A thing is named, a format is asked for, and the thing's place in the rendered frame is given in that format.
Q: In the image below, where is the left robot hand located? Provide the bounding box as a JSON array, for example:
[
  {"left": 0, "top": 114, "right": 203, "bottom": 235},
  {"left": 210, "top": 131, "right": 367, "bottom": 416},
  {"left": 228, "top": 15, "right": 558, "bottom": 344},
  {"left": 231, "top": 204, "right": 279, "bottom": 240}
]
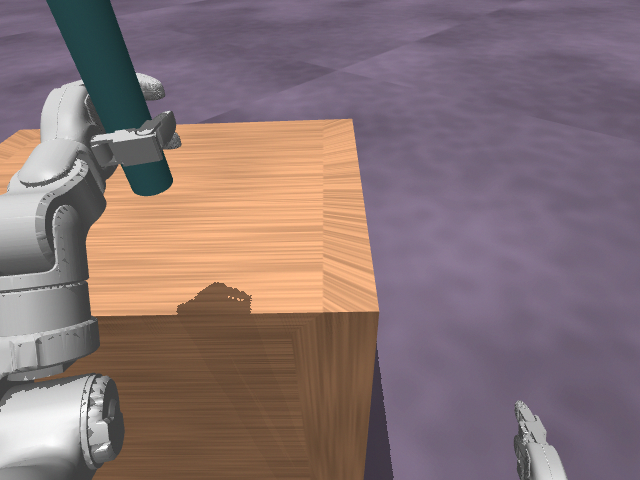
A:
[{"left": 40, "top": 72, "right": 181, "bottom": 180}]

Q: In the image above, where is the left robot arm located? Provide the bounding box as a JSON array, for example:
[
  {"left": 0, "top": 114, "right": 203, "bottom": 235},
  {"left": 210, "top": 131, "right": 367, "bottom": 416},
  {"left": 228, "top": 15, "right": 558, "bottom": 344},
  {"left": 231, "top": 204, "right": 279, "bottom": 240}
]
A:
[{"left": 0, "top": 139, "right": 125, "bottom": 480}]

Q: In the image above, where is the right robot hand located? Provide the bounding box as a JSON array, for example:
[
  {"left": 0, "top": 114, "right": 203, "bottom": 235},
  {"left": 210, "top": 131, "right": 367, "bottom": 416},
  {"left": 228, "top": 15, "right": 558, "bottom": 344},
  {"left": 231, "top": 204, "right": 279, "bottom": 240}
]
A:
[{"left": 514, "top": 400, "right": 568, "bottom": 480}]

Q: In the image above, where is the can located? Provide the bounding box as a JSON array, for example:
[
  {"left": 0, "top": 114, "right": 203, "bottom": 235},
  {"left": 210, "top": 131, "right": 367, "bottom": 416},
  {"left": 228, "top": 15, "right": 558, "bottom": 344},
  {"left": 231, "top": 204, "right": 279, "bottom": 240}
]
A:
[{"left": 46, "top": 0, "right": 173, "bottom": 196}]

